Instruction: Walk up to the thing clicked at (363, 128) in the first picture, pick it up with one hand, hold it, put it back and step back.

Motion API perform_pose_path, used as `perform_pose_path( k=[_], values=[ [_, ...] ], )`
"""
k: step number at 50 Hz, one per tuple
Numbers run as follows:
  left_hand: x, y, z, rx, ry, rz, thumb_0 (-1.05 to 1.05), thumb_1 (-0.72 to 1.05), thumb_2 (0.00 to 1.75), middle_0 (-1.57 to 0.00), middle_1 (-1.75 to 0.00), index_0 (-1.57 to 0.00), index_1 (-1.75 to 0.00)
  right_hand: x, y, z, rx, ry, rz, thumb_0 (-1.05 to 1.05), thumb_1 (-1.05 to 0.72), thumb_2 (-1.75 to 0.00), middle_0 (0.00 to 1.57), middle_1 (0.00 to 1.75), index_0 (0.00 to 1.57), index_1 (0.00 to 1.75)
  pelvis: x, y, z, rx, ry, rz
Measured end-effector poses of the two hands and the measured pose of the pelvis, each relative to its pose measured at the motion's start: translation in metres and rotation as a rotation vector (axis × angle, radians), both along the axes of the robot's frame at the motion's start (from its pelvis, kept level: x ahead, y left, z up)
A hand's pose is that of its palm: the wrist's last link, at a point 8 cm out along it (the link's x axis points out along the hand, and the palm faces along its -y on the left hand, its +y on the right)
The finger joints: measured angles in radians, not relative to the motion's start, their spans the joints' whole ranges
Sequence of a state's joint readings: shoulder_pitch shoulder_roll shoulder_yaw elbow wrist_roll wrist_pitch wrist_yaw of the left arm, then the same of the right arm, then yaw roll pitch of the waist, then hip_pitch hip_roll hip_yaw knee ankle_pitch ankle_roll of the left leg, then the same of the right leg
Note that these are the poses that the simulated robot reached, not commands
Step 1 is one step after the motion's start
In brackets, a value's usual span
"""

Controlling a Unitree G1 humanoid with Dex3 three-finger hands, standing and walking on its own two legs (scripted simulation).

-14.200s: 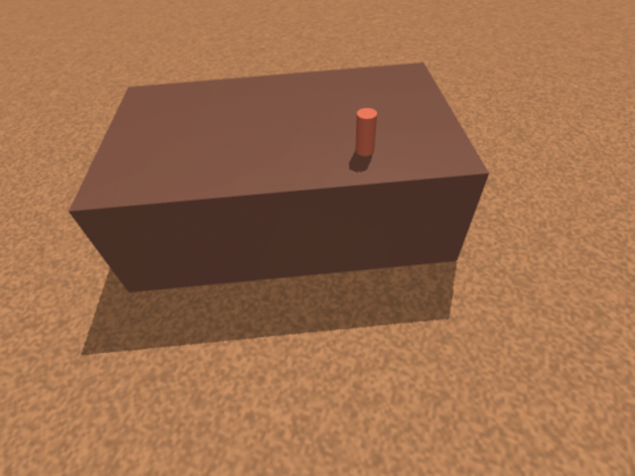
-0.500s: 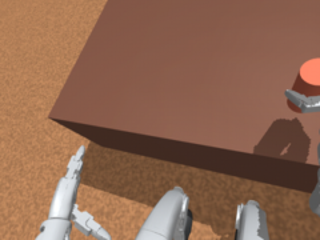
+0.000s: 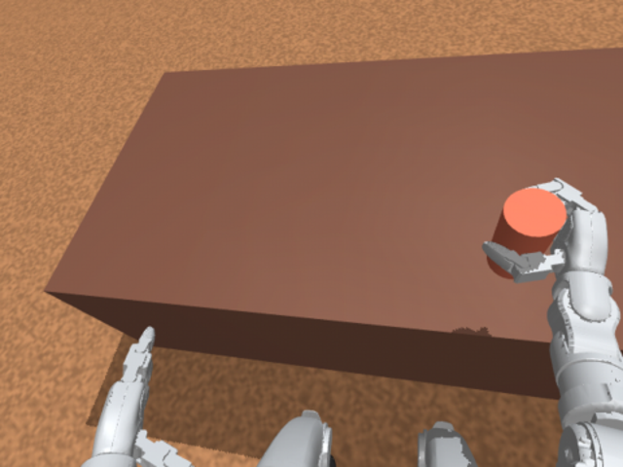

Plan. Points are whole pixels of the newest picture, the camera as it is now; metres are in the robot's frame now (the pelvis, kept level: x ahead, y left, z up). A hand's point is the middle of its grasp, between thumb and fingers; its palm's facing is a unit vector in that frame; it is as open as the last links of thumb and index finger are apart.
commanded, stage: lift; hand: right
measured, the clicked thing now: (520, 238) +0.42 -0.19 +0.00
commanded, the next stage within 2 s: hold in 0.88 s
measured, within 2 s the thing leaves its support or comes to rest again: neither
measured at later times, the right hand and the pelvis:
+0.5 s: hand (532, 252) +0.36 -0.17 +0.06, palm faces +0.15 +0.99 -0.01, open 9.3 cm; pelvis +0.00 +0.00 +0.03, yaw +0 degrees
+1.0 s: hand (538, 260) +0.34 -0.17 +0.08, palm faces +0.15 +0.99 -0.01, open 9.3 cm; pelvis +0.01 +0.00 +0.05, yaw -1 degrees
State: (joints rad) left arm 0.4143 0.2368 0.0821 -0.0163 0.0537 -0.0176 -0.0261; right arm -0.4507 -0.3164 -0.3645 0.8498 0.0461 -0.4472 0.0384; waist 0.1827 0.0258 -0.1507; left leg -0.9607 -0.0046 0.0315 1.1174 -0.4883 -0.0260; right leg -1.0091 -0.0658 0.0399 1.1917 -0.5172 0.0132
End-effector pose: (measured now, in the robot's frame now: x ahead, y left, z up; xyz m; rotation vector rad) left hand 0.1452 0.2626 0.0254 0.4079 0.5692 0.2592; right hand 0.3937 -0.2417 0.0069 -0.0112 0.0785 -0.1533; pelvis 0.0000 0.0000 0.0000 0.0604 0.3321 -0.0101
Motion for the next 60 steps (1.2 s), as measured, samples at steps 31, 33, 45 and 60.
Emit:
perform_pose_path(
  k=[31,33,45,60],
  values=[
    [0.004,0.004,-0.006,-0.116,0.016,0.058,-0.01,-0.53,0.04,-0.05,-0.04,-0.05,-0.04,-0.065,0.02,0.062,-0.002,-0.044,0.001,-0.05,0.38,-1.0,0.72,1.09,0.84,1.15,0.004,0.004,0.036,-0.041,-0.145,0.002],
    [0.006,0.004,-0.004,-0.117,0.01,0.059,-0.01,-0.53,0.05,-0.05,-0.04,-0.05,-0.04,-0.067,0.021,0.064,-0.001,-0.046,0.001,-0.05,0.38,-1.01,0.72,1.09,0.84,1.15,0.005,0.004,0.037,-0.042,-0.151,0.002],
    [0.012,-0.001,-0.003,-0.145,0.007,0.056,-0.01,-0.54,0.05,-0.05,-0.05,-0.05,-0.05,-0.075,0.021,0.072,-0.003,-0.041,0.002,-0.05,0.38,-1.01,0.72,1.09,0.84,1.16,0.01,0.004,0.044,-0.046,-0.175,0.0],
    [0.009,0.0,-0.006,-0.154,0.026,0.077,-0.01,-0.54,0.05,-0.06,-0.05,-0.06,-0.05,-0.087,0.02,0.084,-0.004,-0.051,0.007,-0.05,0.38,-1.01,0.72,1.09,0.84,1.16,0.008,0.001,0.049,-0.047,-0.201,0.002]
  ],
)
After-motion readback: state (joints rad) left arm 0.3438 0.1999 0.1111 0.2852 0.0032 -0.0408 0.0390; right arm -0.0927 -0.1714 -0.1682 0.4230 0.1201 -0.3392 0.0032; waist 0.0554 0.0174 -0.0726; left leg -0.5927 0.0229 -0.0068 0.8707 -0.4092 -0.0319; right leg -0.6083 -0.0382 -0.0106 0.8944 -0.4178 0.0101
